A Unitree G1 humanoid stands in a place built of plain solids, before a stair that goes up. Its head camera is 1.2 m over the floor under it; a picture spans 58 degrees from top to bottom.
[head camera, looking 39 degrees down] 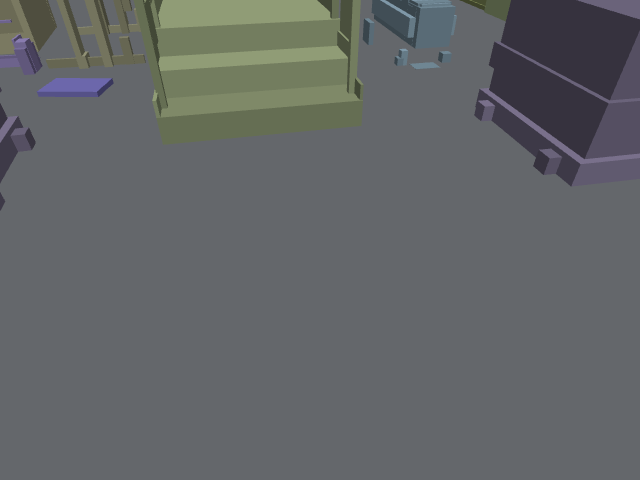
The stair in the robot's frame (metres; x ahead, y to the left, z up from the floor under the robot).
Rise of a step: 0.17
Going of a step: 0.30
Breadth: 1.25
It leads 12 degrees to the left of straight ahead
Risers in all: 3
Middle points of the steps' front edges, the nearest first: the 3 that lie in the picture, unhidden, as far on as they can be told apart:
2.53 0.34 0.17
2.82 0.40 0.34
3.12 0.47 0.51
